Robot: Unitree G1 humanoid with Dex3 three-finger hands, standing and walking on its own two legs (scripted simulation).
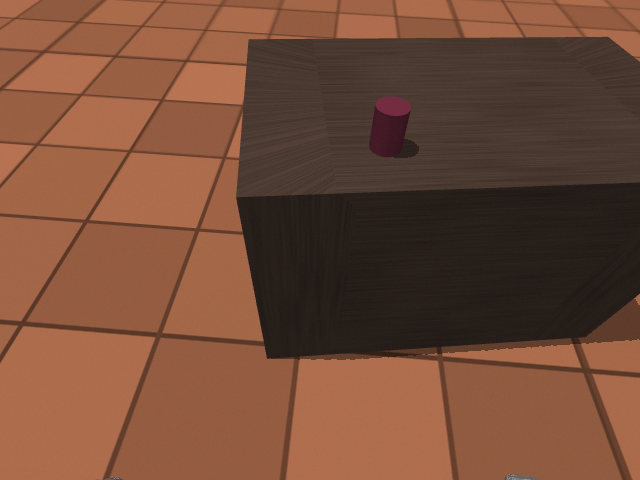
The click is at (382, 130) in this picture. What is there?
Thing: squat round
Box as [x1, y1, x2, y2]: [369, 96, 410, 156]
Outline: 398,97 382,97 378,99 375,104 369,147 374,153 381,156 393,156 397,154 401,148 410,110 410,105 405,100
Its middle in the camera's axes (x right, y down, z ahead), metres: +0.14 -0.23 +0.79
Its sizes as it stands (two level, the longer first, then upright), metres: 0.069 0.069 0.098
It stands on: a support 0.75 m high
